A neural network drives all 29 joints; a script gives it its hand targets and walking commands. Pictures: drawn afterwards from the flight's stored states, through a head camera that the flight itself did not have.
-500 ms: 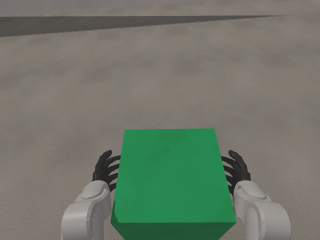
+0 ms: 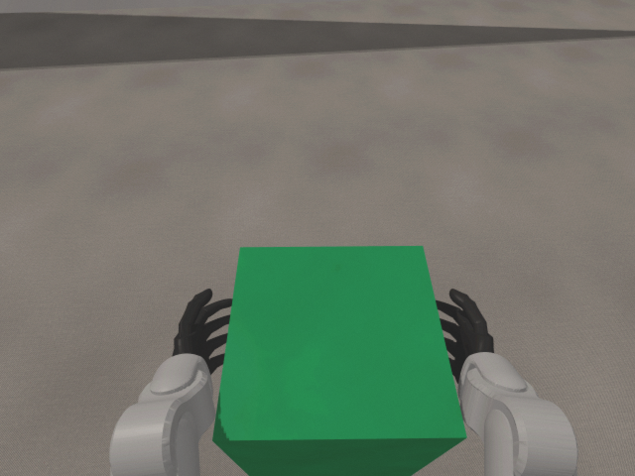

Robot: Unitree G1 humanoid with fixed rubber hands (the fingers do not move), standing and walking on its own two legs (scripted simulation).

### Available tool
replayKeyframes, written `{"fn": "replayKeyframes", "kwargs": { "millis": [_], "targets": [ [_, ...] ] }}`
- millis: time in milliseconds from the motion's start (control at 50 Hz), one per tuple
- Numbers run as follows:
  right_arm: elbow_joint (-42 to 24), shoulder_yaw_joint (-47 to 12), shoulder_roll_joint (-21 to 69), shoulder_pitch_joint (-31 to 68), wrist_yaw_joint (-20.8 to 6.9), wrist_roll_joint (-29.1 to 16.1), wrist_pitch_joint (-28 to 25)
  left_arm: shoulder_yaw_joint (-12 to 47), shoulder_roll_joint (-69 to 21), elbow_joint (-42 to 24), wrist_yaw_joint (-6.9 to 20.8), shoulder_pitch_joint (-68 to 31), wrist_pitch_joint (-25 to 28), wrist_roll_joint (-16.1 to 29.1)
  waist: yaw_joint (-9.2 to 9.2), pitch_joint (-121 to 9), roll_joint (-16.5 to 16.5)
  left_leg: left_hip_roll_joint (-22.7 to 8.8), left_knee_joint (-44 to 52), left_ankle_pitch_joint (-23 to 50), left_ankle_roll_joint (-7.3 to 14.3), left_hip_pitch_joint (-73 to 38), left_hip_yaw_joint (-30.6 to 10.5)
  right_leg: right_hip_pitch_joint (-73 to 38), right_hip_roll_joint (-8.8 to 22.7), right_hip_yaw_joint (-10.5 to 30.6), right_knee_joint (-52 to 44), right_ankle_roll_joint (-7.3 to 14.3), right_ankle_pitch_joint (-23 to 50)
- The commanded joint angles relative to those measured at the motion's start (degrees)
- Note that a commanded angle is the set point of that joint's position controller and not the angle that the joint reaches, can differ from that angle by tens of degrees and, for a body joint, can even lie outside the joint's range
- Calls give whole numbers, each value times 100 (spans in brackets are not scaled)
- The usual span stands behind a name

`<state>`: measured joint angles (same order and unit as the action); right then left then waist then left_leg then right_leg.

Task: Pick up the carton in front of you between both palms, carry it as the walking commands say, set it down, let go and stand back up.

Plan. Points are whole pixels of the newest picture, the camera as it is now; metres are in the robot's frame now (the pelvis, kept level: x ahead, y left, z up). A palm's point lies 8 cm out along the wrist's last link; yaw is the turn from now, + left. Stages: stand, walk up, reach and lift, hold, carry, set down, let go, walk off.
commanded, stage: carry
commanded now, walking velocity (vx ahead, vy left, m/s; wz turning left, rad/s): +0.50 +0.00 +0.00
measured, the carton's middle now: (331, 371) +0.24 +0.00 +0.01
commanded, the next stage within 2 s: none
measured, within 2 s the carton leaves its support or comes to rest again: neither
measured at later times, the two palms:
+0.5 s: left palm (236, 192) +0.49 +0.13 +0.08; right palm (429, 190) +0.51 -0.17 +0.07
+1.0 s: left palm (231, 171) +0.59 +0.16 +0.04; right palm (399, 169) +0.60 -0.14 +0.04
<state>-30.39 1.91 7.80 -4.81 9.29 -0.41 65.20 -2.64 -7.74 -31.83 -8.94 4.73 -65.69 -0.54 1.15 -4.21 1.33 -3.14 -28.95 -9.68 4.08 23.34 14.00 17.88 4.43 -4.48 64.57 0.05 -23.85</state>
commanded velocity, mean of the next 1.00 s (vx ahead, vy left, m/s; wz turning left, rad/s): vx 0.02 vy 0.00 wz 0.00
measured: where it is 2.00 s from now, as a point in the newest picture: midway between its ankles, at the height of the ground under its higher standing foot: (318, 462)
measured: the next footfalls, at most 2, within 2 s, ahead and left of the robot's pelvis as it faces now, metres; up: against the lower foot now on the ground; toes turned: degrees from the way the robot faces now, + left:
right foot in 0.34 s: +0.37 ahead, -0.10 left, +0.00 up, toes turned +11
left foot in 0.54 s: +0.27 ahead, +0.10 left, +0.00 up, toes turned +3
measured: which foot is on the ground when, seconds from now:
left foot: down 0.00-0.34, up 0.36-0.52, down 0.54-1.00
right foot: up 0.00-0.32, down 0.34-1.00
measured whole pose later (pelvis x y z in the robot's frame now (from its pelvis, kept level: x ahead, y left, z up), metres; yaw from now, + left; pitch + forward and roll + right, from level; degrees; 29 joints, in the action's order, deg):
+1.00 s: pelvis +0.34 +0.00 +0.00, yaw +3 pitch +4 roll -1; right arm -10.8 3.6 7.2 1.0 4.3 7.3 54.0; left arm -4.0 -7.2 -10.2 -3.8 -1.5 -53.1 -7.4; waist 0.0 -5.3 -1.1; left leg -3.0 -28.8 -24.1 -0.6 8.1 6.9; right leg 18.5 3.9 -12.6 31.9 0.9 -16.7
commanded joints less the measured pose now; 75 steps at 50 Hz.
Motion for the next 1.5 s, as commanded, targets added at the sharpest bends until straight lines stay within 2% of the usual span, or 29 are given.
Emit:
{"fn": "replayKeyframes", "kwargs": {
  "millis": [0, 40, 80, 120, 180, 200, 240, 260, 280, 300, 320, 340, 360, 400, 440, 480, 540, 580, 620, 660, 720, 800, 880, 960, 1120, 1200, 1260, 1360, 1480],
  "targets": [
    [-1003, -3386, 4182, 1905, -434, -1085, -267, 3406, -4289, -451, 310, -1530, 263, 900, -52, -1376, -654, -1560, 1879, 648, 217, -2300, -1856, 1531, 279, 146, -472, 121, 913],
    [-991, -3414, 4139, 1893, -489, -1108, -295, 3400, -4306, -493, 318, -1543, 325, 855, -35, -1132, -735, -1477, 2153, 271, 308, -2259, -1591, 1631, 275, 28, -1016, 68, 1234],
    [-960, -3383, 3980, 1810, -491, -1094, -289, 3361, -4189, -515, 278, -1477, 325, 792, -66, -879, -745, -1329, 2045, 1431, 313, -2337, -1133, 1652, 190, -156, -1712, -11, 1466],
    [-987, -3330, 3778, 1717, -451, -1062, -255, 3330, -3993, -589, 218, -1406, 285, 762, -100, -678, -885, -1113, 1810, 2380, 204, -2323, -551, 1490, 66, -401, -2489, -61, 1737],
    [-950, -3135, 3479, 1391, -315, -934, -171, 3388, -3680, -776, 154, -1489, 151, 889, -64, -518, -1188, -1014, 1478, 3573, 89, -2428, -266, 1182, -154, -710, -3137, -77, 2108],
    [-931, -3058, 3395, 1309, -261, -867, -134, 3390, -3573, -793, 148, -1496, 102, 943, -60, -539, -1207, -1008, 1317, 3705, 39, -2432, -225, 991, -207, -778, -3281, -72, 2252],
    [-910, -2962, 3255, 1325, -165, -755, -57, 3326, -3378, -714, 154, -1418, 23, 997, -137, -636, -1001, -857, 628, 3571, -138, -2245, -17, 174, -357, -1017, -3858, -48, 2791],
    [-911, -2936, 3171, 1366, -134, -714, -19, 3284, -3320, -653, 161, -1385, -7, 998, -195, -755, -776, -686, 87, 3500, -354, -2038, 106, -484, -410, -1084, -4380, -24, 3404],
    [-917, -2942, 3130, 1401, -114, -695, 17, 3224, -3284, -619, 171, -1386, -39, 985, -194, -1056, -519, -522, -424, 2759, -554, -1624, 21, -1363, -36, -804, -4402, 70, 4347],
    [-937, -2963, 3107, 1474, -103, -698, 48, 3160, -3235, -588, 178, -1393, -54, 990, -188, -1433, 180, -261, -1215, 1081, -746, -705, -106, -2471, 897, 133, -3929, 340, 6601],
    [-925, -3047, 3209, 1536, -100, -775, 80, 3114, -3251, -515, 177, -1308, -35, 986, -257, -1799, 1089, 114, -1994, -1376, -803, -127, -438, -2982, 1695, 1159, -4050, 938, 8198],
    [-956, -3152, 3377, 1596, -117, -870, 75, 3114, -3394, -581, 194, -1356, -8, 1032, -207, -1995, 1006, -10, -2093, -2278, -681, -129, -982, -2927, 1953, 1258, -4184, 1136, 7920],
    [-1015, -3243, 3611, 1666, -159, -924, 36, 3175, -3655, -631, 238, -1438, 40, 1099, -183, -2029, 682, -102, -1849, -2424, -581, -108, -1076, -2827, 1868, 1046, -4289, 1085, 6921],
    [-1044, -3420, 4030, 1854, -267, -1024, -63, 3211, -4048, -594, 347, -1517, 156, 1140, -180, -1866, 766, -136, -438, -2244, -530, -476, -1074, -2246, 1376, 554, -4625, 775, 5306],
    [-980, -3476, 4324, 1898, -332, -969, -171, 3252, -4263, -547, 439, -1493, 242, 1095, -150, -1945, 756, -51, 475, -1400, -546, -1085, -837, -1930, 1013, 226, -4625, 544, 3816],
    [-933, -3462, 4336, 1717, -396, -850, -246, 3360, -4284, -617, 541, -1493, 289, 1087, -113, -1874, 383, -292, 892, -91, -566, -1533, -911, -1653, 886, 12, -4387, 311, 3125],
    [-739, -3449, 4062, 1799, -509, -718, -237, 3491, -4002, -499, 662, -1687, 282, 1044, -165, -1369, -146, -624, 703, 583, -514, -1247, -1074, -1271, 629, -223, -4135, 163, 2879],
    [-489, -3404, 3717, 1817, -573, -590, -190, 3371, -3674, -77, 709, -1605, 250, 881, -134, -1193, -71, -678, 426, 854, -551, -1266, -1013, -1166, 637, -187, -4016, 197, 3459],
    [-145, -3263, 3380, 1836, -648, -507, -217, 3203, -3357, 307, 740, -1548, 295, 713, -122, -1174, -118, -674, 297, 1638, -559, -1394, -992, -1073, 638, -171, -3682, 203, 4203],
    [314, -2994, 3023, 1729, -687, -359, -321, 2982, -2984, 590, 735, -1648, 390, 551, -129, -1145, -270, -683, 218, 2222, -545, -1298, -1023, -1116, 620, -215, -3522, 206, 4328],
    [772, -2657, 2719, 1765, -704, -219, -527, 2766, -2732, 902, 706, -1816, 585, 404, -135, -1173, -368, -684, 164, 2589, -537, -1381, -1008, -1076, 582, -218, -3374, 189, 4424],
    [819, -2822, 3081, 2268, -878, -357, -882, 2955, -3171, 1008, 872, -2305, 898, 542, -134, -1283, -406, -688, 135, 2881, -510, -1448, -1014, -1128, 542, -252, -3239, 159, 4245],
    [1116, -2887, 3310, 2719, -1084, -350, -1267, 2919, -3420, 1485, 1097, -2564, 1282, 438, -114, -1451, -283, -678, 103, 2835, -468, -1542, -1017, -1182, 522, -266, -3192, 152, 4063],
    [1688, -2647, 3172, 2716, -1196, -138, -1690, 2644, -3277, 2088, 1224, -2479, 1735, 179, -100, -1553, -201, -656, 96, 2640, -417, -1579, -1034, -1221, 545, -254, -3209, 154, 3971],
    [3021, -2107, 3236, 3208, -1457, 219, -2651, 2220, -3233, 3197, 1486, -3169, 2733, -153, -93, -1397, -300, -611, 220, 2246, -353, -1511, -1046, -1145, 537, -235, -3313, 133, 3613],
    [3317, -2263, 3635, 3659, -1587, 143, -3076, 2327, -3631, 3562, 1632, -3617, 3146, -93, -105, -1379, -287, -582, 289, 1947, -327, -1526, -1069, -1178, 532, -224, -3406, 136, 3455],
    [3264, -2576, 4129, 3910, -1712, -10, -3094, 2591, -4155, 3583, 1761, -3826, 3160, 47, -129, -1436, -213, -562, 304, 1712, -310, -1522, -1095, -1223, 527, -218, -3439, 156, 3349],
    [3070, -2862, 4627, 3782, -1827, -157, -2724, 2817, -4634, 3382, 1871, -3648, 2780, 194, -126, -1502, -175, -554, 327, 1389, -278, -1480, -1115, -1185, 570, -187, -3504, 173, 3202],
    [3186, -2563, 4604, 3743, -1871, -33, -2504, 2576, -4620, 3497, 1912, -3640, 2564, 77, -99, -1339, -187, -569, 412, 1130, -281, -1285, -1149, -1042, 592, -179, -3582, 132, 2954]
  ]
}}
